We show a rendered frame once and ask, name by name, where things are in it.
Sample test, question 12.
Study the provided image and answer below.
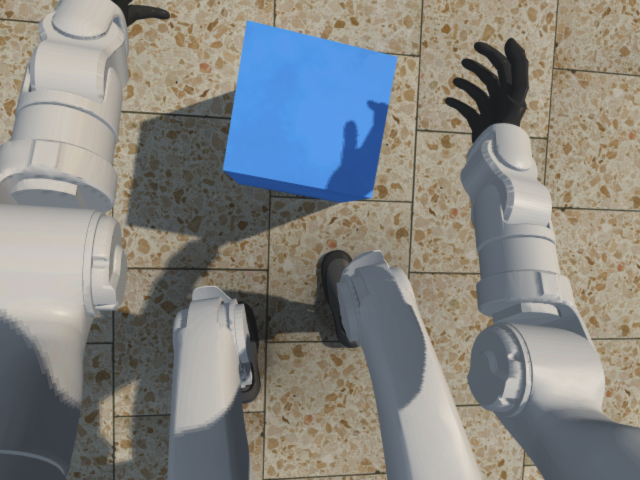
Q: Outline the robot left foot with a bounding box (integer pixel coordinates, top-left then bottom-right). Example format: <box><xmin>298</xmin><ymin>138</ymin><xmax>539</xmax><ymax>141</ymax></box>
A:
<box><xmin>237</xmin><ymin>301</ymin><xmax>261</xmax><ymax>404</ymax></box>

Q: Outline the robot right forearm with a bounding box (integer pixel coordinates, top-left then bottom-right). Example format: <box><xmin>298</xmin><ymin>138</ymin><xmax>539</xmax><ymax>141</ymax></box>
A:
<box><xmin>460</xmin><ymin>123</ymin><xmax>605</xmax><ymax>398</ymax></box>

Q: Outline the robot left hand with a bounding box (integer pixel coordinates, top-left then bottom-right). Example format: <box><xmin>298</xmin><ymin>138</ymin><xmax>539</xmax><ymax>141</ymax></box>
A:
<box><xmin>111</xmin><ymin>0</ymin><xmax>170</xmax><ymax>27</ymax></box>

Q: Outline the right robot shin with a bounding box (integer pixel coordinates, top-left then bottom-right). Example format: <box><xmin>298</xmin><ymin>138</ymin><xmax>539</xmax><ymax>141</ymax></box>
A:
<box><xmin>338</xmin><ymin>250</ymin><xmax>416</xmax><ymax>330</ymax></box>

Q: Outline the robot right hand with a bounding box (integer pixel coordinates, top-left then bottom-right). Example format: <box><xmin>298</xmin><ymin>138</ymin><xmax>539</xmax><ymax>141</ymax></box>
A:
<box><xmin>445</xmin><ymin>38</ymin><xmax>529</xmax><ymax>143</ymax></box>

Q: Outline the robot left upper arm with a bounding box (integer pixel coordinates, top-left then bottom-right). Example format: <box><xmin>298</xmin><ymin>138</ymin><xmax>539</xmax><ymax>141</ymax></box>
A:
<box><xmin>0</xmin><ymin>203</ymin><xmax>127</xmax><ymax>480</ymax></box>

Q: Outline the robot right upper arm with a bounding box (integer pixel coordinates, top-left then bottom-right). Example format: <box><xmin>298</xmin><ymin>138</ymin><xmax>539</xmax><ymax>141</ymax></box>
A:
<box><xmin>467</xmin><ymin>322</ymin><xmax>640</xmax><ymax>480</ymax></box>

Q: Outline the carton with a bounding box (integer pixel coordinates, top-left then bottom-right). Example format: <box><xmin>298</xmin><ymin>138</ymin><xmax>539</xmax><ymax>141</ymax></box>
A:
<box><xmin>223</xmin><ymin>20</ymin><xmax>397</xmax><ymax>203</ymax></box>

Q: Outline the robot left forearm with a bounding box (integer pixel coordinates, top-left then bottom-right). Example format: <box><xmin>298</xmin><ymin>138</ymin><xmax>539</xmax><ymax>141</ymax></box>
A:
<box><xmin>0</xmin><ymin>0</ymin><xmax>129</xmax><ymax>213</ymax></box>

